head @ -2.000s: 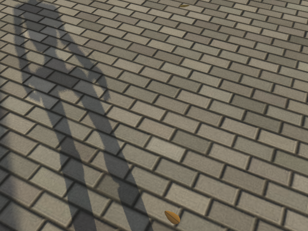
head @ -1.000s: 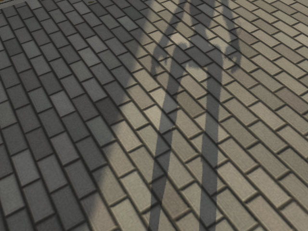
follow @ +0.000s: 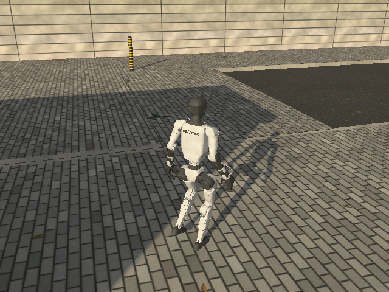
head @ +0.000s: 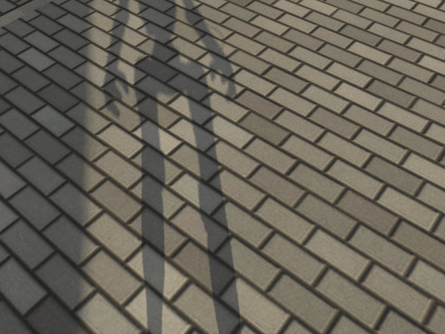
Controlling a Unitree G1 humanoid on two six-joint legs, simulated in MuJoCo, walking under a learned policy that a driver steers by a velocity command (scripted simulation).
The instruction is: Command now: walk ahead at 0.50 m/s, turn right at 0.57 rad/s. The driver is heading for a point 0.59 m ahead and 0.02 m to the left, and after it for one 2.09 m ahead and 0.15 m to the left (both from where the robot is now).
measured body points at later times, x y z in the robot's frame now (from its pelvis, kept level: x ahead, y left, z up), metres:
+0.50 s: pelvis +0.29 +0.04 +0.00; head +0.31 +0.04 +0.45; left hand +0.39 +0.30 -0.14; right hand +0.35 -0.25 -0.11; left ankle +0.36 +0.11 -0.74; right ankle +0.15 -0.05 -0.65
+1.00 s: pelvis +0.46 -0.04 +0.00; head +0.49 -0.07 +0.45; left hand +0.65 +0.18 -0.11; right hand +0.45 -0.31 -0.15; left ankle +0.42 +0.09 -0.66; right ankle +0.52 -0.14 -0.74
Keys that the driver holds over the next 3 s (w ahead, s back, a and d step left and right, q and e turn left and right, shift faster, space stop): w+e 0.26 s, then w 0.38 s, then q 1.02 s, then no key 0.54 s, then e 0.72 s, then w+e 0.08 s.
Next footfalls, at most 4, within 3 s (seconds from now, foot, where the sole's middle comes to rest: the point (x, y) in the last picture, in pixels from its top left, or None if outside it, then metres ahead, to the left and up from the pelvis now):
0.36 left None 0.40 0.11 -0.77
0.84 right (288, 299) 0.56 -0.15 -0.77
1.28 left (214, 316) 0.51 0.08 -0.77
1.76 right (276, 308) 0.54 -0.11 -0.77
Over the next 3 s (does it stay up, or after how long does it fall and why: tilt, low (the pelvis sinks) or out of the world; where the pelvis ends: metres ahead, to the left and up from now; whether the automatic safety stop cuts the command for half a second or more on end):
stays up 0.46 -0.06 0.01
